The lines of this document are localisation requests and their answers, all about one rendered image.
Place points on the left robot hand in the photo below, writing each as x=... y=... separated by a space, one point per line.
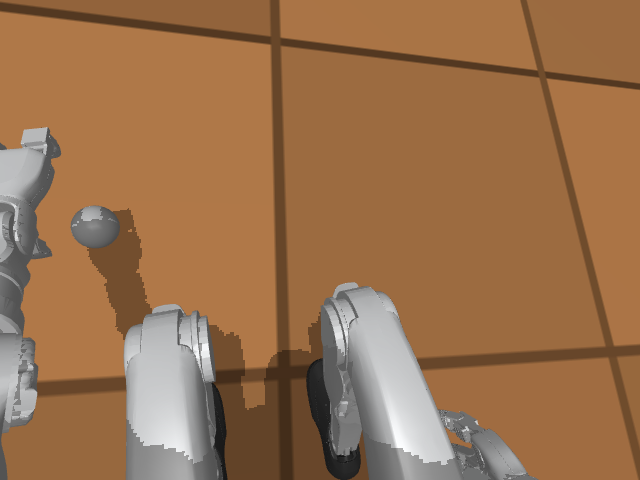
x=26 y=173

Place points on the right robot foot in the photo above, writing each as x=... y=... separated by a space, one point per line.
x=340 y=466

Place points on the right robot hand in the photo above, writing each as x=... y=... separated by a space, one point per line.
x=490 y=457

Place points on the left robot arm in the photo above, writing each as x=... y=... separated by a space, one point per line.
x=18 y=372

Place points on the ball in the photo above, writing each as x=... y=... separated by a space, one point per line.
x=95 y=227

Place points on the left robot foot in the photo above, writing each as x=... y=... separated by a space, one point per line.
x=220 y=437

